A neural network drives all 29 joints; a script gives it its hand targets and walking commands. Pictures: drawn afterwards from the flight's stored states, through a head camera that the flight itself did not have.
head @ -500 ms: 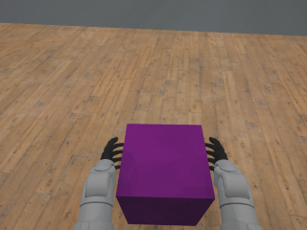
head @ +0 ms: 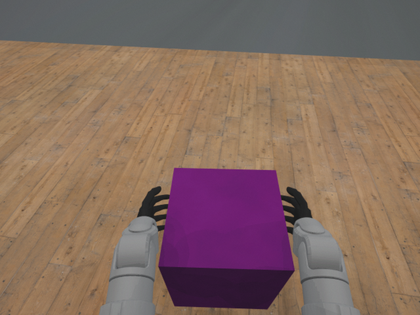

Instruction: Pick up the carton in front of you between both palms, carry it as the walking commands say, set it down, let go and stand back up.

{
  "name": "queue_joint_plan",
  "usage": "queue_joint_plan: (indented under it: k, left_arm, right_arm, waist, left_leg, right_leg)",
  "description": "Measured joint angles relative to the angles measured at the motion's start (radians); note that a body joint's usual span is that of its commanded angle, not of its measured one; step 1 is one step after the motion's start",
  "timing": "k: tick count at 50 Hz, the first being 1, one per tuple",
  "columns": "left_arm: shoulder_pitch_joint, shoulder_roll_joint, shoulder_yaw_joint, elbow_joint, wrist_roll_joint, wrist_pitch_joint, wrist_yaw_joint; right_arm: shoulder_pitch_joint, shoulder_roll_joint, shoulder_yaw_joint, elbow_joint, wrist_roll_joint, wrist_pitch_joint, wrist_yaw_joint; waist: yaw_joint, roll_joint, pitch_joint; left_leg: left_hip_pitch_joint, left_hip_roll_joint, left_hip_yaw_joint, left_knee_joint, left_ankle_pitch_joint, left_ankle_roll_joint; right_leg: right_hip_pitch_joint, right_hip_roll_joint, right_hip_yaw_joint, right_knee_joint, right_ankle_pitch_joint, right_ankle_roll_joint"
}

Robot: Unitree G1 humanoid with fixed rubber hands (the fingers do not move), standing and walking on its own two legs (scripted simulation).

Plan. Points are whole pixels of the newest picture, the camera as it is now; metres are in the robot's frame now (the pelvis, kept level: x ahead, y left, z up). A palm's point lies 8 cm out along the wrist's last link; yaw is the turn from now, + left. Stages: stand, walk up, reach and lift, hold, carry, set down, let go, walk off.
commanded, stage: carry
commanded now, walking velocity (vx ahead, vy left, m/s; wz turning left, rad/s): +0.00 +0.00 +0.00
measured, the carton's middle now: (222, 241) +0.30 +0.00 -0.04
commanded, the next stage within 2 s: hold in 0.66 s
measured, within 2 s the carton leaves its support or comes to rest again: neither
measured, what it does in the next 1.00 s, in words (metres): stands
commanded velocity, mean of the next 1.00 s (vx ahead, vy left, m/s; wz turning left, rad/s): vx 0.00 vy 0.00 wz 0.00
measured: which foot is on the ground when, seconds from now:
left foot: down 0.00-1.00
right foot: down 0.00-1.00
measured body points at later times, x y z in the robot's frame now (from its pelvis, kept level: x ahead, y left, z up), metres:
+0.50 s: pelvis -0.02 +0.00 +0.00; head -0.03 +0.00 +0.45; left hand +0.29 +0.15 +0.03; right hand +0.29 -0.16 +0.03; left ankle +0.06 +0.12 -0.73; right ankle -0.06 -0.09 -0.73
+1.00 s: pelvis -0.03 +0.02 +0.01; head -0.04 +0.03 +0.46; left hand +0.30 +0.10 +0.04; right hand +0.24 -0.19 +0.04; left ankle +0.06 +0.14 -0.73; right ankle -0.06 -0.09 -0.73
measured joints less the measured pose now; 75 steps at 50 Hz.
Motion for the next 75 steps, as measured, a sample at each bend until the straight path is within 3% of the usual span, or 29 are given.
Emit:
queue_joint_plan:
  k: [33,35,39,44,48,58,68,75]
  left_arm:
    - [0.001,0.0,-0.005,-0.016,0.001,0.003,-0.001]
    - [0.006,0.001,-0.001,-0.035,0.005,-0.002,0.0]
    - [0.037,0.007,-0.002,-0.067,0.007,-0.017,0.0]
    - [0.027,0.005,-0.021,-0.04,0.013,-0.028,0.004]
    - [0.004,0.0,-0.021,-0.009,0.027,-0.03,0.002]
    - [-0.016,-0.004,0.011,0.006,0.043,-0.022,-0.003]
    - [-0.039,-0.009,0.03,0.029,0.049,-0.015,-0.004]
    - [-0.15,-0.043,0.147,0.156,0.094,-0.066,-0.021]
  right_arm:
    - [0.0,0.0,0.003,-0.015,0.001,0.002,0.001]
    - [-0.006,0.003,0.004,-0.001,0.002,-0.02,0.005]
    - [-0.01,0.003,0.026,0.024,-0.01,-0.056,0.015]
    - [0.007,-0.001,0.007,0.017,0.002,-0.065,0.015]
    - [0.005,-0.001,-0.013,0.025,0.005,-0.066,0.012]
    - [-0.039,0.01,-0.04,0.084,-0.014,-0.077,0.025]
    - [-0.061,0.016,-0.063,0.111,-0.042,-0.076,0.039]
    - [-0.152,0.041,-0.187,0.219,-0.113,-0.129,0.066]
  waist:
    - [0.002,0.002,0.006]
    - [0.01,-0.012,0.062]
    - [0.02,-0.017,0.14]
    - [-0.009,-0.024,0.164]
    - [-0.015,-0.031,0.165]
    - [0.005,-0.049,0.166]
    - [0.008,-0.046,0.158]
    - [0.013,-0.052,0.165]
  left_leg:
    - [-0.032,0.01,-0.006,-0.012,0.039,-0.004]
    - [0.032,-0.019,-0.056,-0.048,0.053,0.002]
    - [0.14,-0.054,-0.193,-0.124,0.079,-0.025]
    - [0.19,-0.057,-0.213,-0.156,0.075,-0.049]
    - [0.21,-0.059,-0.188,-0.159,0.072,-0.036]
    - [0.222,-0.08,-0.149,-0.151,0.067,-0.009]
    - [0.228,-0.095,-0.128,-0.145,0.057,0.016]
    - [0.198,-0.102,-0.122,-0.103,0.038,0.024]
  right_leg:
    - [-0.049,0.009,-0.005,0.028,0.014,-0.015]
    - [0.001,0.009,0.011,0.006,0.025,-0.02]
    - [0.085,0.041,0.076,-0.077,0.08,-0.019]
    - [0.118,0.053,0.128,-0.115,0.112,-0.011]
    - [0.123,0.051,0.163,-0.111,0.118,0.0]
    - [0.126,0.026,0.2,-0.103,0.121,0.025]
    - [0.137,0.01,0.223,-0.12,0.127,0.023]
    - [0.1,0.012,0.241,-0.062,0.096,0.01]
